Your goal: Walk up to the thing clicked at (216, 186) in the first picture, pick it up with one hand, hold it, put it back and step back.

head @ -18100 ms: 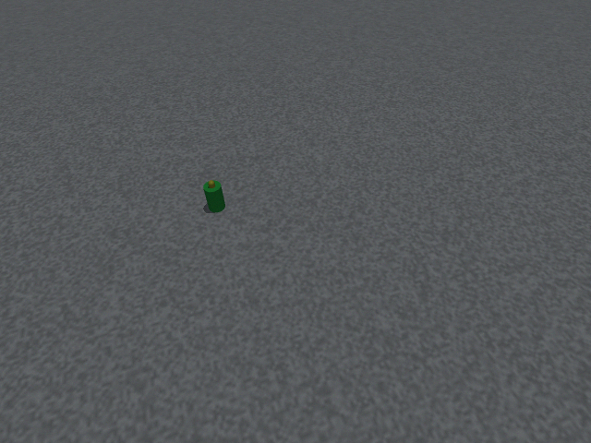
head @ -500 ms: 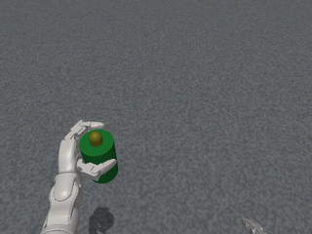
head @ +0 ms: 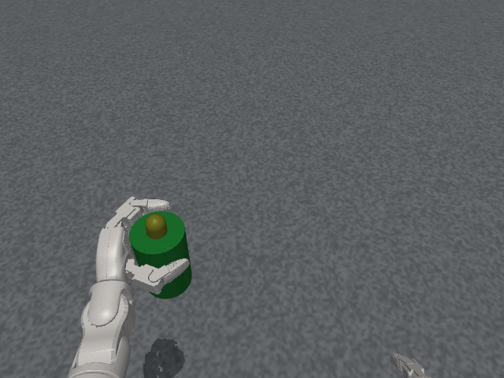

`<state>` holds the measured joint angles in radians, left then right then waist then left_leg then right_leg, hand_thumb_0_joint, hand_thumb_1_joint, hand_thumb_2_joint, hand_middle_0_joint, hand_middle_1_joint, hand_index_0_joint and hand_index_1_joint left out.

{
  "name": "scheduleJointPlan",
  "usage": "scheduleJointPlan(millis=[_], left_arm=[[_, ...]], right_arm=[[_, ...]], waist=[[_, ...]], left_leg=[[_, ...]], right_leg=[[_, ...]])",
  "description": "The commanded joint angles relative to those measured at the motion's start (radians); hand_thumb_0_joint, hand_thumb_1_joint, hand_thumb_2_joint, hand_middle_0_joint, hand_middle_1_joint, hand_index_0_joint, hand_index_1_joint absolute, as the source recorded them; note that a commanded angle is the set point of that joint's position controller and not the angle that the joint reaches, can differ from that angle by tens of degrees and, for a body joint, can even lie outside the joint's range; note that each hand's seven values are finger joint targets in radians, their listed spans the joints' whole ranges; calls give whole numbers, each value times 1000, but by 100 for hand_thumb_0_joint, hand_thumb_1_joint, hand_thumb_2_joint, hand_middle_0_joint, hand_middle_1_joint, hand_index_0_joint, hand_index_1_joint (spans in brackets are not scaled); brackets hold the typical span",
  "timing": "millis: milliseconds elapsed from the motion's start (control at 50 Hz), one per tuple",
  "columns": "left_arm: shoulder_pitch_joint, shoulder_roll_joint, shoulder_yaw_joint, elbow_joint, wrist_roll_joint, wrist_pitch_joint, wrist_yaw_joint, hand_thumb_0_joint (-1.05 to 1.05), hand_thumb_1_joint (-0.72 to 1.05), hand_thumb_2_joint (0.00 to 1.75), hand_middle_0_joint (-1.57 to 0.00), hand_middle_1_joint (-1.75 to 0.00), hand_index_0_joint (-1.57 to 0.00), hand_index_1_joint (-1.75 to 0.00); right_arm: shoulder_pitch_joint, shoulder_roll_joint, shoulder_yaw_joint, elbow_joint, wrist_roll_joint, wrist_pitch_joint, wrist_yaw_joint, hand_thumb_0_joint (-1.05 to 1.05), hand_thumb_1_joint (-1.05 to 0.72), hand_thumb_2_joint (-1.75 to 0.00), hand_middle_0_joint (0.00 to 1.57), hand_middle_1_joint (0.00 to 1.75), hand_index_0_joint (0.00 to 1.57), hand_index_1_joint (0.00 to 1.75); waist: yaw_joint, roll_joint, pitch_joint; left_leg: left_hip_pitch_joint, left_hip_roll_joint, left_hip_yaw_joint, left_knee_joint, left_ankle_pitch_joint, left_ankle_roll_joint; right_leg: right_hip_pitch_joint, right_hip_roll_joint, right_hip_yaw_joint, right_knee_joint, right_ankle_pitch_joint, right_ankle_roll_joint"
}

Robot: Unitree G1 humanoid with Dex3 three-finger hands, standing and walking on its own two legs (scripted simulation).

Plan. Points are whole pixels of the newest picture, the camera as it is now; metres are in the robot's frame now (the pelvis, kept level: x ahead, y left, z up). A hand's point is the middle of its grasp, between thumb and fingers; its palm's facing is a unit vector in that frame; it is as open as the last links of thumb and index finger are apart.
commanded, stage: hold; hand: left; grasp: from the side
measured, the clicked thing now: (162, 251) +0.33 +0.16 +0.03
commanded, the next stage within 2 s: crouch in 1.72 s
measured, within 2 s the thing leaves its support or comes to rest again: neither
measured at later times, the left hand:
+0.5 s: hand (154, 246) +0.32 +0.17 +0.05, palm faces +0.11 -0.99 -0.02, open 11.1 cm
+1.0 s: hand (158, 248) +0.32 +0.16 +0.05, palm faces +0.11 -0.99 -0.02, open 11.1 cm
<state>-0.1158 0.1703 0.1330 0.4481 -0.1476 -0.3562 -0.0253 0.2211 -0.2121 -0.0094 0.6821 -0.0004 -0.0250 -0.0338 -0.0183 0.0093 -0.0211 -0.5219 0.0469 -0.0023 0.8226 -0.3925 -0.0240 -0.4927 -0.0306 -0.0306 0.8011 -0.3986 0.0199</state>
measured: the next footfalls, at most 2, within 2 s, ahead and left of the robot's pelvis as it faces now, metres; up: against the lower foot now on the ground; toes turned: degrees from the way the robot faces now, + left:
none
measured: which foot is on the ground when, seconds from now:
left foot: down 0.00-1.00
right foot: down 0.00-1.00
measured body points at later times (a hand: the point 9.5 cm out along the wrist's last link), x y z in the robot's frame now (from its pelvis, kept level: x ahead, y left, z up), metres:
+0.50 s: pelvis +0.00 +0.00 +0.00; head +0.03 +0.01 +0.45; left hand +0.31 +0.22 +0.05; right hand +0.12 -0.24 -0.11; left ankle +0.02 +0.13 -0.70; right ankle +0.01 -0.13 -0.70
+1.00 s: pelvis -0.01 +0.00 +0.00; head +0.03 +0.00 +0.45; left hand +0.31 +0.22 +0.05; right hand +0.12 -0.24 -0.11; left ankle +0.02 +0.13 -0.70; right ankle +0.01 -0.13 -0.70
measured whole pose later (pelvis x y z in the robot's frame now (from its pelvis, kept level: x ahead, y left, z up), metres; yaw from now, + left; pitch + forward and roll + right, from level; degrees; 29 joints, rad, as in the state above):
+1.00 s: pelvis -0.01 +0.00 +0.00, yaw +0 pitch +4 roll -1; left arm -0.11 0.17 0.12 0.44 -0.14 -0.36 -0.02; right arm 0.23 -0.21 -0.01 0.69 0.00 -0.04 -0.02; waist -0.02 0.01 -0.02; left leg -0.51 0.05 0.00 0.81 -0.38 -0.02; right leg -0.48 -0.03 -0.03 0.79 -0.38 0.02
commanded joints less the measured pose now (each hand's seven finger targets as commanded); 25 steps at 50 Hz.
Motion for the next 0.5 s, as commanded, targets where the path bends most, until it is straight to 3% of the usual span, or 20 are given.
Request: scheduleJointPlan(millis=[0, 40, 120, 180, 200, 220, 240, 260, 300, 340, 420, 480], left_arm=[[-353, 152, 53, -356, -24, -119, 3, 0, 9, 116, -121, -136, -123, -135], [-304, 129, 48, -319, -31, -113, 4, 0, 8, 117, -121, -136, -122, -136], [-361, 127, 28, -347, -24, -110, 10, 0, 7, 118, -120, -136, -121, -135], [-310, 136, 53, -270, -19, -99, 12, 0, 8, 117, -120, -136, -122, -136], [-351, 153, 64, -320, -23, -106, 12, 0, 8, 118, -121, -136, -123, -136], [-326, 115, 32, -280, -22, -102, 10, 0, 7, 119, -121, -138, -123, -138], [-348, 126, 37, -298, -24, -105, 9, 0, 6, 120, -121, -138, -123, -138], [-352, 150, 64, -303, -24, -105, 10, 0, 8, 119, -120, -137, -122, -137], [-320, 114, 32, -248, -23, -103, 2, 0, 8, 119, -121, -137, -123, -137], [-345, 145, 59, -281, -24, -116, 2, 0, 9, 120, -122, -138, -124, -137], [-329, 123, 21, -307, -25, -114, -3, 0, 10, 119, -121, -137, -123, -137], [-299, 124, 37, -304, -33, -109, 2, 0, 9, 119, -120, -136, -122, -136]], right_arm=[[-25, -131, -40, -121, -2, -38, -6, 0, -92, -91, 20, 30, 20, 30], [-28, -132, -40, -121, 0, -40, -5, 0, -92, -90, 20, 30, 20, 30], [-29, -130, -38, -113, -2, -41, -7, 0, -91, -90, 20, 30, 20, 30], [-32, -132, -40, -117, 1, -40, -8, 0, -91, -90, 20, 30, 20, 30], [-30, -133, -41, -114, -1, -41, -8, 0, -92, -90, 20, 30, 20, 30], [-29, -130, -38, -113, 0, -42, -6, 0, -91, -90, 20, 30, 20, 30], [-28, -132, -40, -114, -1, -42, -4, 0, -91, -90, 20, 30, 20, 30], [-17, -133, -42, -107, 0, -39, -5, 0, -91, -90, 20, 30, 20, 30], [-29, -133, -41, -117, 2, -39, -1, 0, -91, -90, 20, 30, 20, 30], [-29, -134, -44, -115, 2, -40, 0, 0, -91, -90, 20, 30, 20, 30], [-24, -136, -44, -117, 3, -46, 3, 0, -92, -91, 20, 30, 20, 30], [-28, -130, -39, -117, 4, -48, 1, 0, -92, -91, 20, 30, 20, 30]], waist=[[1, 24, -327], [2, 25, -306], [-12, 32, -284], [-1, 3, -263], [1, 16, -289], [-7, 2, -277], [-6, 20, -277], [4, 38, -303], [-1, 9, -248], [2, 11, -268], [-4, 30, -296], [2, 6, -281]], left_leg=[[163, -35, 9, -117, 225, 19], [164, -34, 9, -119, 227, 18], [167, -33, 7, -120, 236, 18], [149, -32, 5, -130, 204, 20], [155, -34, 8, -127, 210, 22], [159, -32, 5, -129, 219, 20], [162, -29, 3, -129, 231, 18], [164, -32, 6, -122, 250, 17], [147, -28, 3, -133, 221, 17], [150, -33, 9, -130, 200, 18], [174, -31, 4, -135, 207, 15], [149, -33, 8, -125, 221, 19]], right_leg=[[122, 31, -9, -114, 273, -20], [118, 33, -10, -114, 273, -20], [101, 33, -10, -118, 286, -19], [103, 34, -14, -129, 250, -20], [116, 30, -9, -130, 261, -17], [112, 33, -13, -124, 268, -18], [103, 36, -15, -118, 272, -21], [119, 33, -12, -116, 290, -22], [97, 37, -19, -120, 259, -23], [100, 34, -13, -127, 243, -21], [104, 37, -18, -123, 245, -25], [118, 33, -13, -126, 269, -19]])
